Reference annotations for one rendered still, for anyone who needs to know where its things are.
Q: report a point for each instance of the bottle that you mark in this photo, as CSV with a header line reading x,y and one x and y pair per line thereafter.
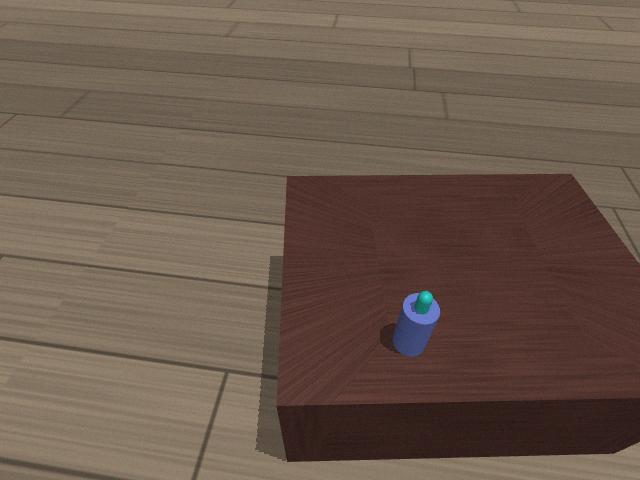
x,y
415,324

